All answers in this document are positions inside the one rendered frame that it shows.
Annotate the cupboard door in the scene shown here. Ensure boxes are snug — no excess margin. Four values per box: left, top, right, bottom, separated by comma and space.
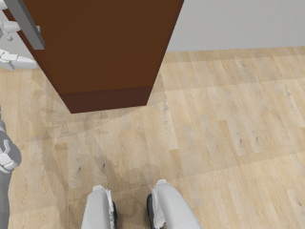
8, 0, 180, 94

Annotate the right robot shin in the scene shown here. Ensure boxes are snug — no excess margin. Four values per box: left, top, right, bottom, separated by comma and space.
152, 179, 167, 229

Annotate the left robot upper arm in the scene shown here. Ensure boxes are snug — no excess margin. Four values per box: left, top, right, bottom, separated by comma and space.
0, 130, 22, 229

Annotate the handle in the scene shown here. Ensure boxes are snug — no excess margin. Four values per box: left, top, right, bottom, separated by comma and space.
3, 0, 45, 50

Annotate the robot left hand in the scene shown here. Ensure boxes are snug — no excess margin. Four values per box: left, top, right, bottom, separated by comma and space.
0, 0, 38, 71

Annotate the left robot thigh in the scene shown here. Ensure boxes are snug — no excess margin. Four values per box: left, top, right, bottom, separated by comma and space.
81, 188, 114, 229

